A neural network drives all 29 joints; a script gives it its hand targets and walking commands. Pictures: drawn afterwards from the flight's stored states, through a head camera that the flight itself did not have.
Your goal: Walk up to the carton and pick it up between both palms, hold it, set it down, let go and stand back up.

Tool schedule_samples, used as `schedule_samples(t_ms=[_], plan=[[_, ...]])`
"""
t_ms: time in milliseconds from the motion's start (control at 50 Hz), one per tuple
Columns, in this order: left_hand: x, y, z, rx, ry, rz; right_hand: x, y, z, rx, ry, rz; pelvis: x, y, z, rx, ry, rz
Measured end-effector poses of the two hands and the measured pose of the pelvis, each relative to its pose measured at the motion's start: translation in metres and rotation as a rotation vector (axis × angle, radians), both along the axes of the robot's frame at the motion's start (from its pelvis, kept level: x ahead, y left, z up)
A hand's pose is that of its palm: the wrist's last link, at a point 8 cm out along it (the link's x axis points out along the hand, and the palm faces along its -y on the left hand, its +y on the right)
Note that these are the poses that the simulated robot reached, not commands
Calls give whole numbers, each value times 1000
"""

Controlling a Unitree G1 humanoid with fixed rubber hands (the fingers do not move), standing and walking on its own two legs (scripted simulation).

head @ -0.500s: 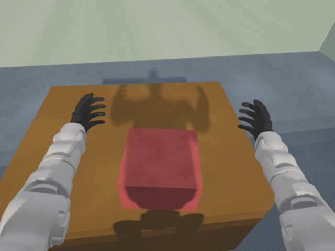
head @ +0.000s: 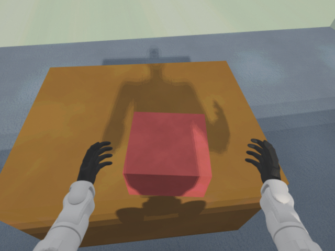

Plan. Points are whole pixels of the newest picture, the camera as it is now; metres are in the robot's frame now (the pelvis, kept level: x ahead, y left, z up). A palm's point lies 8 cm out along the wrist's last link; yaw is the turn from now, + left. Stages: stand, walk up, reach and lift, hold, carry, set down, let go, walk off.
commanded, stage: set down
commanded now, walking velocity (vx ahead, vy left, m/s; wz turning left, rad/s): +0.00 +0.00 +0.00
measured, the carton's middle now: (167, 153) +0.44 -0.04 -0.09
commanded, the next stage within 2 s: none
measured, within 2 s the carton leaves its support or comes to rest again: neither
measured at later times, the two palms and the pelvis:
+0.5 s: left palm (75, 205) +0.27 +0.20 -0.02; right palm (261, 192) +0.26 -0.25 -0.01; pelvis +0.01 -0.01 +0.00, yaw +2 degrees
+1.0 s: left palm (66, 239) +0.20 +0.21 -0.04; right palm (260, 216) +0.21 -0.23 -0.03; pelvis +0.02 -0.01 +0.00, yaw +2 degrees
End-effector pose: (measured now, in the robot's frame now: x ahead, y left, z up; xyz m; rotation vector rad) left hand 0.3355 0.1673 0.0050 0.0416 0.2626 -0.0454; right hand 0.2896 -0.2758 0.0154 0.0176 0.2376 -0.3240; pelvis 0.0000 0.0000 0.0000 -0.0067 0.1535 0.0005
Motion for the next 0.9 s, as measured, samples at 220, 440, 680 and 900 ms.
schedule_samples(t_ms=[220, 440, 680, 900], plan=[[-18, 20, -1, 46, 20, 11, -20, 17, -17, 27, 38, 44, 9, -8, 7, 5, -100, 17], [-57, 28, -28, 19, 53, 52, -30, 25, -30, 27, 27, 41, 13, -11, 5, 5, -102, 35], [-80, 37, -29, 17, 25, 38, -54, 27, -32, 2, 24, 53, 22, -12, 5, -4, -148, 43], [-120, 39, -42, 2, 59, 69, -84, 40, -43, 0, 55, 73, 24, -12, 5, -3, -194, 43]])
